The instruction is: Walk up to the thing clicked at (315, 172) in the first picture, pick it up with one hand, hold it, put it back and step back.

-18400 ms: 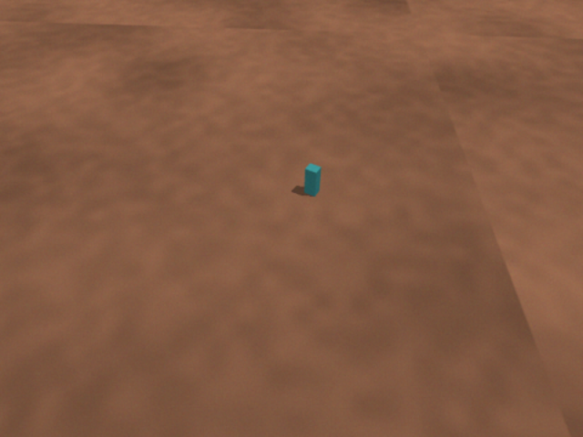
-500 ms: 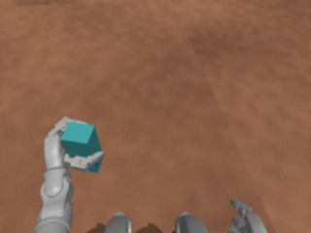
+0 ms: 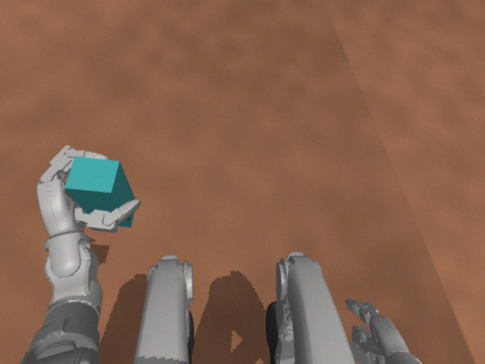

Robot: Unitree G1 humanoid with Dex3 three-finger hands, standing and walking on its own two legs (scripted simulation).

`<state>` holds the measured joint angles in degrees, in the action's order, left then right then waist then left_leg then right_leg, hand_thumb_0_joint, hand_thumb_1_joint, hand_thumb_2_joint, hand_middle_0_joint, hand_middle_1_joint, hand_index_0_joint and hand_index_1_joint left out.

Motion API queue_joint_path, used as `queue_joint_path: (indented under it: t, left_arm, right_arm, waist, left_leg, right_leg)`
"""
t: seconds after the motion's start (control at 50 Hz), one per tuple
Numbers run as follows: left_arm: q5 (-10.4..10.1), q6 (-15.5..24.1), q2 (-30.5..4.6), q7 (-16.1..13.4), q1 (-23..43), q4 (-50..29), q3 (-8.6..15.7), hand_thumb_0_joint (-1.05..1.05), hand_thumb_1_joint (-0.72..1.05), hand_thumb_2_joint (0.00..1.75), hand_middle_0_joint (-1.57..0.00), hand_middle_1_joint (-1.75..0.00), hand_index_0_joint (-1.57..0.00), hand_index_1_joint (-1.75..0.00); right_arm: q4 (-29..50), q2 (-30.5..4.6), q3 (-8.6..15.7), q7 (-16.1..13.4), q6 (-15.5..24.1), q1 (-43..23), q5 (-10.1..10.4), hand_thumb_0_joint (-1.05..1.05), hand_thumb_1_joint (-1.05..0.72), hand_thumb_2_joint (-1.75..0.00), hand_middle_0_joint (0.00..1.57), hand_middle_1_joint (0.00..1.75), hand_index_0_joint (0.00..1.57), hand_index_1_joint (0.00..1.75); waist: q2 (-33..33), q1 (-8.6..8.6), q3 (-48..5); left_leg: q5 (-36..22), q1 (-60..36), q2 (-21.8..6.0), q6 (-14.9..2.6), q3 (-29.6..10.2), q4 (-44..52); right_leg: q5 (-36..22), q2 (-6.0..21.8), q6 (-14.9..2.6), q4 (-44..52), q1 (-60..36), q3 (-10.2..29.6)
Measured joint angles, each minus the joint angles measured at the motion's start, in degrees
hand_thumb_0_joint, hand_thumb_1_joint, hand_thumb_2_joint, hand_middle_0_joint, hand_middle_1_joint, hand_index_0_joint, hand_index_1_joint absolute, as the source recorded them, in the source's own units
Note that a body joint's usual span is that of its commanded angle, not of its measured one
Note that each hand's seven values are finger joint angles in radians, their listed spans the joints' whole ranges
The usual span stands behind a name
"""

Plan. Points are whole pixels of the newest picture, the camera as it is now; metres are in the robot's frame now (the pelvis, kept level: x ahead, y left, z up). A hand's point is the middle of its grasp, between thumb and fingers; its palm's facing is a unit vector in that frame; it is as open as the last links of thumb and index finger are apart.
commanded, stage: crouch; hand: left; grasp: from the side
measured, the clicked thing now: (106, 196) +0.39 +0.22 -0.06
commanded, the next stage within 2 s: lower in 1.02 s
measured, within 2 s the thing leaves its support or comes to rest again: neither
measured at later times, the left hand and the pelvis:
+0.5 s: hand (119, 212) +0.40 +0.24 -0.20, palm faces +0.30 -0.96 -0.02, open 9.8 cm; pelvis -0.03 +0.00 -0.14, yaw -3 degrees
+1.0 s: hand (125, 221) +0.40 +0.24 -0.26, palm faces +0.26 -0.97 -0.02, open 9.8 cm; pelvis -0.03 +0.00 -0.19, yaw -5 degrees
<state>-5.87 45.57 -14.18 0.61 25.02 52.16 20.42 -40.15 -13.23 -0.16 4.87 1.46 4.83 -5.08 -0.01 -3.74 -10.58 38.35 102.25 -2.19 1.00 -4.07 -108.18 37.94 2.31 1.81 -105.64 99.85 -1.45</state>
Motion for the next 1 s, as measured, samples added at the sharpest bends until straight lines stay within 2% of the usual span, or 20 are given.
queue_joint_path:
  t: [0.1,0.2,0.4,0.54,0.74,0.88,1.0]
  left_arm:
    - [0.8,2.1,-1.9,0.0,3.3,3.9,2.9,-0.02,-0.42,0.88,-0.91,-1.13,-0.83,-1.15]
    - [1.6,2.8,-4.8,1.2,5.8,6.1,4.9,-0.02,-0.42,0.88,-0.91,-1.13,-0.83,-1.15]
    - [0.6,1.8,-7.3,3.6,7.9,8.4,7.1,-0.02,-0.42,0.88,-0.91,-1.13,-0.83,-1.15]
    - [0.4,1.9,-8.0,4.1,7.5,8.8,9.0,-0.02,-0.42,0.88,-0.91,-1.13,-0.83,-1.15]
    - [0.6,3.1,-10.2,5.2,7.0,8.8,9.2,-0.02,-0.42,0.88,-0.91,-1.13,-0.83,-1.15]
    - [-0.4,3.6,-10.9,5.8,6.5,9.0,9.8,-0.02,-0.42,0.88,-0.91,-1.13,-0.83,-1.15]
    - [-0.3,4.0,-11.6,6.2,5.9,8.9,9.7,-0.02,-0.42,0.88,-0.91,-1.13,-0.83,-1.15]
  right_arm:
    - [-0.9,-0.3,-0.7,0.6,-0.4,-1.2,-1.1,0.0,-0.91,-0.91,0.2,0.3,0.2,0.3]
    - [-1.8,-0.9,-1.0,0.7,-0.8,-2.0,-1.8,0.0,-0.91,-0.91,0.2,0.3,0.2,0.3]
    - [-2.8,-2.0,-1.8,0.6,-1.5,-0.9,-1.8,0.0,-0.92,-0.91,0.2,0.3,0.2,0.3]
    - [-2.4,-2.3,-3.4,0.7,-2.0,-1.2,-2.3,0.0,-0.91,-0.91,0.2,0.3,0.2,0.3]
    - [-1.9,-3.0,-5.1,1.2,-2.3,-3.7,-3.8,0.0,-0.91,-0.91,0.2,0.3,0.2,0.3]
    - [-1.4,-3.9,-6.2,1.5,-2.5,-5.0,-4.6,0.0,-0.91,-0.91,0.2,0.3,0.2,0.3]
    - [-1.1,-4.2,-7.1,1.8,-2.8,-5.7,-5.2,0.0,-0.91,-0.91,0.2,0.3,0.2,0.3]
  waist:
    - [-1.0,-0.78,1.2]
    - [-1.8,-1.74,3.3]
    - [-1.6,-2.88,5.4]
    - [-2.1,-3.51,7.1]
    - [-3.2,-3.76,9.7]
    - [-3.5,-3.8,11.0]
    - [-4.1,-3.93,12.2]
  left_leg:
    - [0.3,7.2,0.2,0.56,-1.1,-7.4]
    - [0.2,12.8,0.5,1.04,-2.2,-14.0]
    - [-0.4,20.5,0.8,0.75,-3.1,-22.6]
    - [-0.3,23.4,1.0,0.77,-3.9,-26.6]
    - [0.1,25.7,1.3,1.13,-5.5,-31.0]
    - [0.7,26.6,1.4,1.23,-6.6,-33.6]
    - [0.8,27.2,1.5,1.21,-7.3,-35.2]
  right_leg:
    - [0.5,-0.2,-0.32,-7.4,7.0,-0.4]
    - [0.2,-0.4,-0.53,-13.8,12.6,-0.7]
    - [-0.6,-0.9,0.06,-21.7,19.8,-0.4]
    - [-0.7,-1.3,0.4,-25.2,22.4,-0.7]
    - [-0.8,-1.7,0.5,-28.6,24.2,-1.6]
    - [-0.5,-2.0,0.87,-30.5,24.8,-2.3]
    - [-0.6,-2.3,1.08,-31.7,25.1,-2.7]
